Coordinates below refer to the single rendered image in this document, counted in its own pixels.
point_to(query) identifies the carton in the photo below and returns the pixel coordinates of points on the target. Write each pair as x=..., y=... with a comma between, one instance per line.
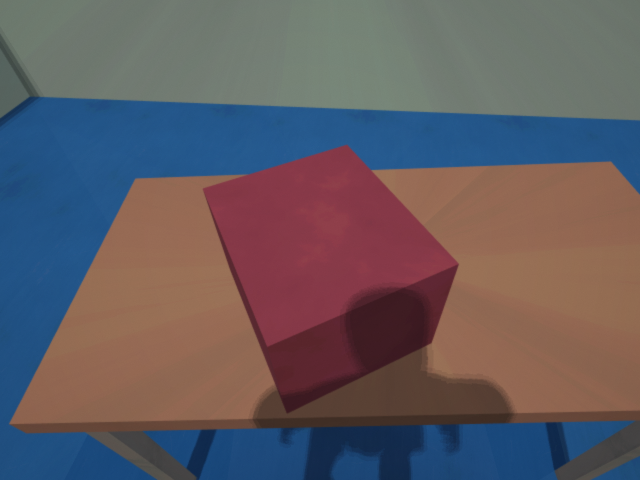
x=337, y=276

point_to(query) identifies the table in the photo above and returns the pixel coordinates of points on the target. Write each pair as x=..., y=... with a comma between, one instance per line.
x=541, y=324

